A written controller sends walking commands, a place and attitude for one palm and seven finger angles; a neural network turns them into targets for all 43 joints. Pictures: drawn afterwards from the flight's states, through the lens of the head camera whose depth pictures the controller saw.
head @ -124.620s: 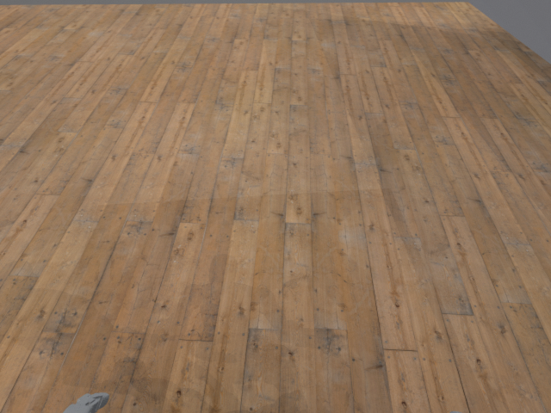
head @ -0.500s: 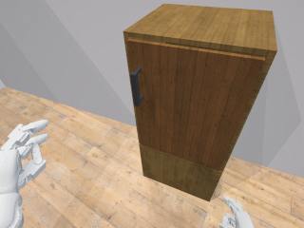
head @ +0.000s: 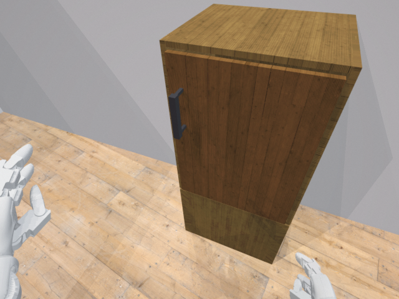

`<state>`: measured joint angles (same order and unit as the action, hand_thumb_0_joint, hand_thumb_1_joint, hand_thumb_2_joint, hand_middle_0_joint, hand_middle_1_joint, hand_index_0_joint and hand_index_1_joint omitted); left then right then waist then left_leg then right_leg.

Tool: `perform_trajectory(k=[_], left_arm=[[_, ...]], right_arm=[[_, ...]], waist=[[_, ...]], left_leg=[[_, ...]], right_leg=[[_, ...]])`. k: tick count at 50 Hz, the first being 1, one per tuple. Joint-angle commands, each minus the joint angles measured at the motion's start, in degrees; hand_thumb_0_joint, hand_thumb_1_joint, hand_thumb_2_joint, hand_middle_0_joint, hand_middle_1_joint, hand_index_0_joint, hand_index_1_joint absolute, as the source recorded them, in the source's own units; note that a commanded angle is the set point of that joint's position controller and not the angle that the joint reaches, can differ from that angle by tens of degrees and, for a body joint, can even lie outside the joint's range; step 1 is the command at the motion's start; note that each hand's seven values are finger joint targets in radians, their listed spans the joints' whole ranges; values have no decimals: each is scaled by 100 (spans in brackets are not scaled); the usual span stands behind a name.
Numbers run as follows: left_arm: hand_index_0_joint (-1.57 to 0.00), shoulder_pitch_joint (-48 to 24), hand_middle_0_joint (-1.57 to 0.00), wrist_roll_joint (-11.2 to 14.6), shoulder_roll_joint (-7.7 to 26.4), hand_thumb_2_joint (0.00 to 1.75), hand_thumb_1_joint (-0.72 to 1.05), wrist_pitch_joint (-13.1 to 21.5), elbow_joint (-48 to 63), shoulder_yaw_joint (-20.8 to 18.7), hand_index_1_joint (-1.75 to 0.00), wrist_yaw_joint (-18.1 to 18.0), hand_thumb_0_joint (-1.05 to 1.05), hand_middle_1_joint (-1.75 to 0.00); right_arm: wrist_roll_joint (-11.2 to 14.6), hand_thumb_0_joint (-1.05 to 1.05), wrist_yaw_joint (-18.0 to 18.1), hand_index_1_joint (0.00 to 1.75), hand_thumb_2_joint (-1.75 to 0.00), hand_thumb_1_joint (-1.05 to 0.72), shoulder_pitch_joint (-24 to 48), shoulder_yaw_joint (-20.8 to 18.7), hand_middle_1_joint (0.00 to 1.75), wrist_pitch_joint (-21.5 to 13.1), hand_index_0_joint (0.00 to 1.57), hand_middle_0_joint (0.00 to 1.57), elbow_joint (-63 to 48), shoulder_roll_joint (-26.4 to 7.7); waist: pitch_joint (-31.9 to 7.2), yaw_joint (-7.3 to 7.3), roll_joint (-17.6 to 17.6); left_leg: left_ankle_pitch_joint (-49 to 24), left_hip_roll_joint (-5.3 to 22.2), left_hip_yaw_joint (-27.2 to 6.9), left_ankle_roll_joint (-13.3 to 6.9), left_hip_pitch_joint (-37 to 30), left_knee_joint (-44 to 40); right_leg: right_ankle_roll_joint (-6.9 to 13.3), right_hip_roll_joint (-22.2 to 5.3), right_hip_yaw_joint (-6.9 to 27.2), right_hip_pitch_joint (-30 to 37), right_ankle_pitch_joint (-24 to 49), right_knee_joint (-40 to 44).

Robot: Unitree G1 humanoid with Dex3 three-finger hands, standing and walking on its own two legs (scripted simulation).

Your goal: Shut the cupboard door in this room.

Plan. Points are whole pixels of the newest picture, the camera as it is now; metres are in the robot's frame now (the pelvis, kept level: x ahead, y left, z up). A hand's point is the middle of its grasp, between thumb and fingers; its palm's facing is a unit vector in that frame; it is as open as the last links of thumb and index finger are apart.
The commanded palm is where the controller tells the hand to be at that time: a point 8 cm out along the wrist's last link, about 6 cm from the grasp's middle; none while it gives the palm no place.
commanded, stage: step back with the hand held close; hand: left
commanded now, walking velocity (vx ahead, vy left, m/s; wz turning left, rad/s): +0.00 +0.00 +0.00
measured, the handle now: (178, 114) +0.60 +0.14 +0.06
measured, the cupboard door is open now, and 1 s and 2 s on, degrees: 0 0 0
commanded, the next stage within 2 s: stop stepping back and stand still in 1.38 s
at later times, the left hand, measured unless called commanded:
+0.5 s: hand (18, 235) +0.15 +0.28 +0.16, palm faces +0.41 -0.77 -0.49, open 7.4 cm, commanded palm +0.09 +0.32 +0.17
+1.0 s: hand out of the picture +0.07 +0.28 +0.16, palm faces +0.49 -0.71 -0.50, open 7.4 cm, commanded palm -0.01 +0.31 +0.17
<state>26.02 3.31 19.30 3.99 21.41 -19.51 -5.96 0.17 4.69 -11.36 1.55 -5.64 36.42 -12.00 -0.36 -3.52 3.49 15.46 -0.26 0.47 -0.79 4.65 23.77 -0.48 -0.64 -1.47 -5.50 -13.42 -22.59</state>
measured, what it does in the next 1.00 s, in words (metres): shifts its weight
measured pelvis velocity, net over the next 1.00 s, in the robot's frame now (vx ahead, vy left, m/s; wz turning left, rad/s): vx -0.12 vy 0.00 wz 0.08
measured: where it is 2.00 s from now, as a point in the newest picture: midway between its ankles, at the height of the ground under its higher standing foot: outside the picture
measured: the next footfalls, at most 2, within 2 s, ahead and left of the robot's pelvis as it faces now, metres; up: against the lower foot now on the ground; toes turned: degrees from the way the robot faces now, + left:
right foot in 1.48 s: -0.24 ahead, -0.14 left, +0.00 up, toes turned +7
left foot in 1.66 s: -0.18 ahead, +0.13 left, +0.00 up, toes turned +6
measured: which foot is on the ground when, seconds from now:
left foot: down 0.00-1.00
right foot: down 0.00-1.00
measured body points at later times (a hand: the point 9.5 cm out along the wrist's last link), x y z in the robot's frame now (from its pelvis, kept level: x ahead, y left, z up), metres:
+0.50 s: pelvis -0.05 +0.02 -0.01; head -0.05 +0.02 +0.44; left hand +0.12 +0.32 +0.18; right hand +0.12 -0.23 -0.09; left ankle -0.02 +0.11 -0.74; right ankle -0.01 -0.12 -0.74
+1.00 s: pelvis -0.12 +0.00 -0.03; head -0.12 +0.02 +0.42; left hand +0.04 +0.32 +0.18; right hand +0.03 -0.24 -0.10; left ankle -0.03 +0.11 -0.74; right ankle -0.01 -0.12 -0.74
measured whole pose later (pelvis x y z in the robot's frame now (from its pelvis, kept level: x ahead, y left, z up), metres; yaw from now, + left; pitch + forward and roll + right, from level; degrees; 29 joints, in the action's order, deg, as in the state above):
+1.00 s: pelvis -0.12 +0.00 -0.03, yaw +4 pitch -1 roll -1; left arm 29.5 -0.2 26.6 16.4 26.8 -27.4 -9.4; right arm 0.7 4.9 -15.9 -0.3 -5.2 33.4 -12.4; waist 0.6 2.7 -0.6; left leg 14.6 0.8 1.2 -2.7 27.8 40.6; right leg -1.2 1.1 0.9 -25.6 -9.8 -36.4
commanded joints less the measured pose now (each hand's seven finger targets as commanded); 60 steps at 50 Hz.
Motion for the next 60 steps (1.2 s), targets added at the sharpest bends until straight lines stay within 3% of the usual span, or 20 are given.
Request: perform_trajectory(k=[1,2,3,6,11,16,28,29,33,34,35,38,43,48,51,54,57,58,59,60], left_arm=[[-20,-492,-20,17,1033,90,90,337,1150,-694,-30,-110,0,-30],[-20,-938,-20,33,1679,90,90,545,1307,-1306,-30,-152,0,-30],[-20,-412,-20,34,1291,90,90,593,951,-993,-30,-124,0,-30],[-20,-71,-20,0,1189,90,90,708,1077,-835,-30,-137,0,-30],[-20,182,-20,30,1425,90,90,731,1385,-1035,-30,-246,0,-30],[-20,350,-20,35,1551,90,90,755,1595,-1194,-30,-313,0,-30],[-20,168,-20,-155,1418,90,90,1074,1547,-1207,-30,-382,0,-30],[-20,86,-20,-185,1594,90,90,1116,1569,-1359,-30,-394,0,-30],[-20,-158,-20,-242,1433,90,90,1239,1597,-1176,-30,-429,0,-30],[-20,-218,-20,-258,1633,90,90,1271,1659,-1331,-30,-452,0,-30],[-20,-227,-20,-240,1447,90,90,1303,1665,-1158,-30,-459,0,-30],[-20,-229,-20,-223,1528,90,90,1357,1755,-1184,-30,-527,0,-30],[-20,142,-20,-216,1605,90,90,1463,1798,-1417,-30,-561,0,-30],[-20,307,-20,-348,1530,90,90,1543,1482,-1595,-30,-491,0,-30],[-20,258,-20,-300,1537,90,90,1538,1639,-1552,-30,-450,0,-30],[-20,-103,-20,-235,1658,90,90,1473,1852,-1497,-30,-481,0,-30],[-20,-374,-20,-197,1680,90,90,1403,1899,-1271,-30,-561,0,-30],[-20,-391,-20,-195,1693,90,90,1405,1962,-1264,-30,-578,0,-30],[-20,-365,-20,-184,1788,90,90,1421,2035,-1367,-30,-605,0,-30],[-20,-261,-20,-177,1684,90,90,1458,2121,-1290,-30,-590,0,-30]], right_arm=[[3,0,36,30,-90,-90,749,-248,30,-252,20,20,-943,-597],[56,0,15,30,-90,-90,674,-329,30,-128,20,20,-1123,-835],[43,0,26,30,-90,-90,631,-335,30,-64,20,20,-1040,-751],[41,0,10,30,-90,-90,590,-375,30,60,20,20,-1062,-755],[81,0,65,30,-90,-90,583,-448,30,254,20,20,-1212,-805],[86,0,127,30,-90,-90,560,-454,30,372,20,20,-1354,-827],[93,0,127,30,-90,-90,344,-465,30,148,20,20,-1395,-928],[75,0,145,30,-90,-90,377,-485,30,111,20,20,-1386,-964],[68,0,103,30,-90,-90,258,-469,30,-9,20,20,-1343,-906],[22,0,121,30,-90,-90,264,-486,30,-32,20,20,-1311,-941],[29,0,104,30,-90,-90,240,-437,30,-63,20,20,-1283,-842],[18,0,78,30,-90,-90,195,-435,30,-121,20,20,-1221,-844],[22,0,91,30,-90,-90,205,-457,30,-186,20,20,-1192,-883],[55,0,72,30,-90,-90,259,-562,30,-271,20,20,-1259,-989],[58,0,25,30,-90,-90,207,-562,30,-307,20,20,-1239,-887],[-36,0,-46,30,-90,-90,143,-550,30,-245,20,20,-1075,-799],[-16,0,-105,30,-90,-90,87,-483,30,-103,20,20,-912,-610],[1,0,-96,30,-90,-90,79,-494,30,-62,20,20,-896,-618],[-17,0,-71,30,-90,-90,45,-525,30,-41,20,20,-875,-693],[-17,0,-46,30,-90,-90,-1,-508,30,-21,20,20,-899,-710]], waist=[[-265,-6,-43],[-131,222,-52],[-265,257,-295],[-653,305,-317],[-1014,322,-253],[-1056,301,66],[-352,363,231],[-332,345,224],[-147,407,-104],[-145,394,-145],[-146,421,-217],[-207,439,-165],[-568,398,259],[-405,363,605],[-320,401,-15],[-253,435,-839],[-473,551,-1460],[-560,581,-1330],[-569,601,-864],[-521,647,-457]], left_leg=[[-1511,103,76,16,282,-374],[-996,236,-65,-113,779,-85],[-968,212,-118,-109,740,101],[-1341,217,-117,-49,733,406],[-2342,370,-217,9,795,446],[-2630,535,-360,-9,1156,181],[1736,751,-723,-447,3823,-593],[1941,727,-714,-468,3892,-561],[2299,519,-617,-410,3813,-25],[2248,464,-590,-370,3616,100],[2025,399,-575,-321,3425,222],[1913,319,-544,-250,3062,357],[1905,617,-772,-365,3667,-259],[3168,1064,-959,-657,5348,-595],[2724,679,-564,-445,4666,259],[2050,230,-235,-128,3263,1463],[1226,8,-11,11,1567,2218],[1189,10,-39,-10,1278,2185],[1269,93,-211,-71,1117,1849],[1589,377,-588,-202,1102,1351]], right_leg=[[87,48,-95,134,1086,243],[150,-259,404,-190,1300,407],[216,-455,489,-284,1420,398],[308,-686,533,-311,1947,128],[245,-611,391,-237,2559,-405],[97,-349,231,-96,2346,-807],[-42,-72,408,608,730,-1289],[-47,-59,476,605,643,-1221],[73,-256,853,-67,-469,-716],[112,-305,956,-332,-779,-503],[166,-406,972,-560,-881,-373],[206,-446,978,-1009,-1384,-117],[54,-78,584,-32,-195,-994],[-62,263,638,1184,399,-2121],[132,-84,1254,193,406,-1540],[513,-873,2237,-1603,-1053,-45],[562,-1233,1916,-3034,-2083,768],[509,-1175,1691,-3233,-2198,751],[445,-1007,1467,-3387,-2183,572],[317,-752,1160,-3573,-2273,77]])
